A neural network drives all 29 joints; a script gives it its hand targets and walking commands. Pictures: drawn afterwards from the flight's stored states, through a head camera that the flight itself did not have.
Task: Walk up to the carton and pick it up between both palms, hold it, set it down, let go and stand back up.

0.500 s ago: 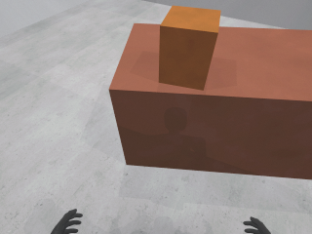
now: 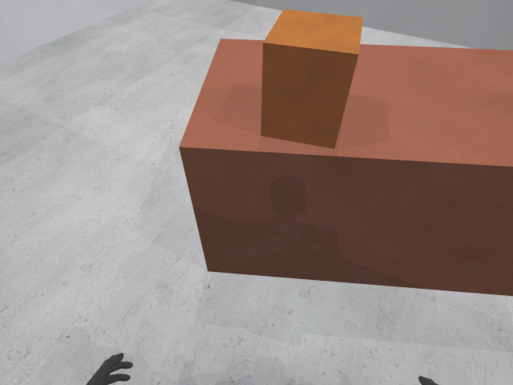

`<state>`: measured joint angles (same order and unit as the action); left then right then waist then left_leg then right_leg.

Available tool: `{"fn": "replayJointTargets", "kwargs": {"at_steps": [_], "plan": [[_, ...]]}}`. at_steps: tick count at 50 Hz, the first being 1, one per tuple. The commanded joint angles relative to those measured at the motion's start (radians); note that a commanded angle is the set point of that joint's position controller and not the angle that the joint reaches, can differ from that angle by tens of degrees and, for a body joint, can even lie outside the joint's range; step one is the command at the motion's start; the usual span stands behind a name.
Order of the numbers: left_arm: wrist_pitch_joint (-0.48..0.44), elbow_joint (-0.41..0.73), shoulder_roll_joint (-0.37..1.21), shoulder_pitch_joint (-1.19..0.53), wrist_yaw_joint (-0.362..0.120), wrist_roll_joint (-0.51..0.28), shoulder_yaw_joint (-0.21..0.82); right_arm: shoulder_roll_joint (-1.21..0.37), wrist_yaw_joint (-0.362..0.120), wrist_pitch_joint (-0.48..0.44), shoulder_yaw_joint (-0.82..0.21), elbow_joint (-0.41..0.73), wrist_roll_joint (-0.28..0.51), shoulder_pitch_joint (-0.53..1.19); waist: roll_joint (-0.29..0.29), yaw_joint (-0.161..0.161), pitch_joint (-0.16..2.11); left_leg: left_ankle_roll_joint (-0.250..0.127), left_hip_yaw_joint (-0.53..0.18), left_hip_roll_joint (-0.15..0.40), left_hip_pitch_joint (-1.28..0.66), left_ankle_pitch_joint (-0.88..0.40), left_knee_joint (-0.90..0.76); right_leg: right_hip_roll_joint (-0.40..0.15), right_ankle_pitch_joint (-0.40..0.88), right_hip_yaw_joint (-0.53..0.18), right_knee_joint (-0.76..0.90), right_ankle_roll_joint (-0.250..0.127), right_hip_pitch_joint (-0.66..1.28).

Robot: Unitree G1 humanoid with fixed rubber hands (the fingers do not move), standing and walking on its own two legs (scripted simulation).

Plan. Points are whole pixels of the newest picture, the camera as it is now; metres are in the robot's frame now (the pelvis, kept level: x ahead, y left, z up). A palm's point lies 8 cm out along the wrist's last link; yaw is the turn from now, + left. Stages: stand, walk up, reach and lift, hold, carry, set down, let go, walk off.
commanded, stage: stand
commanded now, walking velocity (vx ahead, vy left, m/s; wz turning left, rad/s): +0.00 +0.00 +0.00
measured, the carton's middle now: (309, 79) +0.81 -0.10 +0.07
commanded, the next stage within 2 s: walk up in 0.76 s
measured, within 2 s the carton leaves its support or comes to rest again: neither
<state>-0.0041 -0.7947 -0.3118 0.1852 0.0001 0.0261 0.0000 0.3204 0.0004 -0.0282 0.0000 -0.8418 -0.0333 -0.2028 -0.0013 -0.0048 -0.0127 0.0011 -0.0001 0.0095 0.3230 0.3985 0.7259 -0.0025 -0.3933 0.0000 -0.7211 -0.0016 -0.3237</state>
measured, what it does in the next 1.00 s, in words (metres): stands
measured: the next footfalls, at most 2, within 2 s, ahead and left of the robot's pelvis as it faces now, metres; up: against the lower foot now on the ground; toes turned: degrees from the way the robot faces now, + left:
left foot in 1.76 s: +0.10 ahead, +0.05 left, +0.00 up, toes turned -3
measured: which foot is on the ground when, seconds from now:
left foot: down 0.00-1.00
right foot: down 0.00-1.00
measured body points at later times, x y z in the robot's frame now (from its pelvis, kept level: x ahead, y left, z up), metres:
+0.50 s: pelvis -0.02 +0.00 +0.00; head -0.03 +0.00 +0.45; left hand +0.09 +0.28 -0.12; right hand +0.07 -0.29 -0.12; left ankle -0.01 +0.12 -0.72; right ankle -0.01 -0.12 -0.72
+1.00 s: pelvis -0.03 -0.01 +0.01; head -0.03 -0.01 +0.46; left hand +0.06 +0.28 -0.12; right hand +0.04 -0.29 -0.12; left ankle -0.01 +0.12 -0.72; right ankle -0.01 -0.12 -0.72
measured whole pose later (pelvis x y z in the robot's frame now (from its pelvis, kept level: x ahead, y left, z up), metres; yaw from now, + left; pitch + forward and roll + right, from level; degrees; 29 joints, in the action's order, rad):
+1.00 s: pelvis -0.03 -0.01 +0.01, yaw +0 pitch -1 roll +0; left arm 0.00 -0.99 -0.32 0.16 0.00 0.03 0.00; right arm 0.33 0.00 -0.03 0.00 -1.01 -0.02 -0.20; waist 0.00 0.00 -0.01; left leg 0.01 0.00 0.01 0.31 0.29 0.62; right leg 0.00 -0.29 0.00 -0.63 0.00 -0.32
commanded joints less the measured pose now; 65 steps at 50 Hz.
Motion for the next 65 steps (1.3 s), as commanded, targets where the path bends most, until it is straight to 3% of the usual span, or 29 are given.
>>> {"fn": "replayJointTargets", "kwargs": {"at_steps": [1,5,9,10,14,18,20,24,25,27,28,31,37,40,42,44,47,48,50,51,52,57,58,60,61,62,63,64,65], "plan": [[-0.045,0.016,-0.214,-0.042,0.01,-0.019,-0.069,0.233,0.014,-0.034,0.065,0.047,0.013,0.088,0.02,-0.008,0.078,-0.069,-0.086,0.093,-0.069,-0.362,-0.149,-0.088,0.336,-0.075,0.132,-0.067,0.065],[-0.044,-0.012,-0.233,-0.055,0.015,-0.007,-0.07,0.216,0.016,-0.034,0.061,0.031,0.019,0.072,0.067,0.007,0.069,-0.068,-0.086,0.091,-0.063,-0.406,-0.156,-0.094,0.37,-0.082,0.14,-0.072,0.077],[-0.045,-0.021,-0.225,-0.071,0.009,-0.016,-0.066,0.235,0.016,-0.031,0.062,0.015,0.014,0.081,0.019,-0.006,0.078,-0.063,-0.091,0.093,-0.073,-0.389,-0.174,-0.093,0.348,-0.071,0.143,-0.065,0.093],[-0.048,-0.028,-0.219,-0.059,0.008,-0.012,-0.06,0.228,0.018,-0.032,0.065,0.022,0.024,0.085,0.057,0.0,0.084,-0.065,-0.092,0.099,-0.09,-0.404,-0.161,-0.093,0.366,-0.074,0.15,-0.073,0.078],[-0.04,-0.035,-0.23,-0.079,0.01,-0.009,-0.062,0.223,0.017,-0.032,0.059,0.004,0.025,0.092,0.028,0.0,0.028,-0.065,-0.093,0.098,-0.033,-0.307,-0.185,-0.092,0.298,-0.082,0.172,-0.072,0.081],[-0.042,-0.057,-0.227,-0.083,0.008,-0.015,-0.063,0.217,0.015,-0.027,0.052,-0.007,0.02,0.093,0.074,0.004,0.036,-0.072,-0.12,0.111,-0.008,-0.197,-0.241,-0.078,0.229,-0.071,0.171,-0.067,0.073],[-0.051,-0.066,-0.207,-0.08,0.0,-0.016,-0.054,0.217,0.021,-0.025,0.058,-0.01,0.023,0.101,0.004,-0.014,0.015,-0.073,-0.126,0.104,0.003,-0.198,-0.215,-0.094,0.194,-0.099,0.204,-0.073,0.061],[-0.047,-0.09,-0.243,-0.085,0.003,-0.009,-0.062,0.226,0.008,-0.023,0.056,-0.032,0.021,0.082,0.041,0.009,-0.002,-0.063,-0.094,0.085,-0.039,-0.154,-0.218,-0.106,0.14,-0.126,0.255,-0.069,0.018],[-0.048,-0.092,-0.242,-0.102,0.001,-0.017,-0.066,0.221,0.01,-0.022,0.053,-0.045,0.015,0.092,-0.008,0.0,-0.011,-0.06,-0.108,0.091,-0.017,-0.151,-0.242,-0.097,0.144,-0.108,0.256,-0.058,0.031],[-0.051,-0.107,-0.212,-0.074,0.001,-0.015,-0.053,0.229,0.008,-0.026,0.055,-0.049,0.02,0.099,0.065,-0.015,-0.054,-0.06,-0.12,0.099,-0.016,-0.141,-0.271,-0.102,0.143,-0.115,0.258,-0.064,0.019],[-0.048,-0.113,-0.226,-0.088,0.002,-0.006,-0.057,0.231,0.009,-0.027,0.06,-0.042,0.02,0.09,0.028,0.014,-0.003,-0.058,-0.093,0.088,-0.046,-0.175,-0.251,-0.1,0.169,-0.114,0.249,-0.063,0.032],[-0.041,-0.125,-0.207,-0.081,0.005,-0.017,-0.049,0.243,0.013,-0.024,0.058,-0.065,0.016,0.107,0.044,-0.012,-0.007,-0.062,-0.139,0.109,-0.022,-0.15,-0.279,-0.094,0.162,-0.096,0.243,-0.064,0.051],[-0.043,-0.144,-0.206,-0.117,0.0,-0.005,-0.054,0.229,0.008,-0.025,0.055,-0.079,0.017,0.115,0.049,0.012,-0.023,-0.048,-0.122,0.101,-0.025,-0.04,-0.315,-0.096,0.058,-0.115,0.308,-0.058,0.028],[-0.048,-0.166,-0.232,-0.08,-0.003,-0.014,-0.052,0.217,0.006,-0.02,0.044,-0.1,0.023,0.095,0.007,0.003,0.025,-0.052,-0.104,0.091,-0.064,-0.09,-0.309,-0.109,0.085,-0.128,0.314,-0.056,0.057],[-0.046,-0.172,-0.22,-0.082,0.0,-0.017,-0.049,0.222,0.01,-0.021,0.047,-0.104,0.018,0.094,0.077,-0.003,-0.015,-0.052,-0.121,0.103,-0.047,-0.141,-0.316,-0.098,0.135,-0.108,0.297,-0.054,0.043],[-0.048,-0.183,-0.223,-0.086,0.005,-0.01,-0.051,0.21,0.012,-0.023,0.045,-0.108,0.023,0.077,0.033,0.012,0.019,-0.05,-0.108,0.106,-0.076,-0.201,-0.316,-0.103,0.179,-0.1,0.288,-0.056,0.072],[-0.043,-0.171,-0.199,-0.099,0.002,-0.011,-0.043,0.212,0.017,-0.022,0.045,-0.111,0.03,0.122,0.003,-0.012,0.016,-0.045,-0.11,0.101,-0.057,-0.183,-0.301,-0.117,0.158,-0.118,0.325,-0.059,0.089],[-0.012,-0.113,-0.283,-0.059,-0.018,0.031,-0.087,0.303,0.036,-0.041,0.085,-0.112,0.008,-0.01,-0.082,0.027,0.057,-0.09,-0.137,0.117,-0.101,-0.012,-0.27,-0.082,0.036,-0.124,0.249,-0.089,-0.001],[0.016,-0.088,-0.224,-0.082,-0.027,0.032,-0.087,0.368,0.052,-0.045,0.116,-0.142,-0.008,-0.095,0.063,0.046,-0.031,-0.192,-0.361,0.281,-0.157,0.207,-0.424,-0.007,-0.112,-0.033,0.017,-0.057,-0.213],[0.023,-0.086,-0.217,-0.045,-0.029,0.034,-0.089,0.395,0.054,-0.051,0.127,-0.116,-0.006,-0.087,0.098,0.037,-0.066,-0.258,-0.474,0.388,-0.131,0.239,-0.482,-0.037,-0.108,-0.049,-0.129,-0.038,-0.263],[0.027,-0.083,-0.24,-0.059,-0.032,0.038,-0.096,0.409,0.06,-0.06,0.138,-0.117,-0.008,-0.091,0.065,0.045,-0.104,-0.28,-0.498,0.417,-0.113,0.223,-0.505,-0.06,-0.123,-0.082,-0.196,-0.029,-0.295],[0.017,-0.061,-0.246,-0.045,-0.048,0.028,-0.109,0.377,0.066,-0.066,0.128,-0.099,-0.004,-0.085,0.055,0.038,-0.016,-0.242,-0.305,0.346,-0.194,-0.263,-0.329,-0.069,-0.145,-0.071,-0.111,-0.019,-0.23],[0.005,-0.061,-0.227,-0.025,-0.047,0.009,-0.104,0.36,0.052,-0.062,0.123,-0.086,-0.011,-0.071,0.157,0.018,-0.019,-0.21,-0.231,0.295,-0.157,-0.249,-0.301,-0.05,-0.153,-0.046,-0.024,-0.024,-0.164],[-0.013,-0.109,-0.212,0.066,-0.037,0.01,-0.095,0.315,0.044,-0.051,0.097,-0.071,0.004,0.033,0.098,-0.047,0.025,-0.14,-0.085,0.209,-0.062,-0.332,-0.161,-0.02,0.063,0.022,0.215,-0.038,0.036],[-0.019,-0.14,-0.245,0.142,-0.026,0.013,-0.108,0.265,0.037,-0.038,0.092,-0.063,0.009,0.057,0.05,-0.075,0.047,-0.077,-0.001,0.129,0.022,-0.28,-0.001,-0.052,0.162,-0.057,0.325,-0.055,0.178],[-0.036,-0.147,-0.33,0.172,-0.014,0.018,-0.124,0.19,0.034,-0.031,0.057,-0.048,0.026,0.043,-0.186,-0.076,0.033,0.003,0.068,0.01,0.216,-0.051,0.188,-0.231,0.308,-0.379,0.409,-0.111,0.261],[-0.035,-0.136,-0.365,0.147,-0.008,0.016,-0.122,0.199,0.041,-0.018,0.052,-0.04,0.023,0.043,-0.19,-0.056,0.01,-0.002,0.033,-0.004,0.309,0.17,0.21,-0.298,0.26,-0.485,0.428,-0.15,0.292],[-0.02,-0.126,-0.379,0.1,-0.005,0.013,-0.121,0.258,0.046,-0.007,0.068,-0.062,0.022,0.043,-0.126,-0.055,-0.004,-0.023,-0.012,0.024,0.297,0.183,0.244,-0.292,0.066,-0.469,0.463,-0.134,0.228],[-0.019,-0.111,-0.399,0.074,-0.002,0.009,-0.131,0.27,0.047,-0.001,0.07,-0.064,0.024,0.019,-0.16,-0.042,-0.061,-0.028,-0.025,0.048,0.301,0.15,0.274,-0.296,0.046,-0.455,0.483,-0.101,0.179]]}}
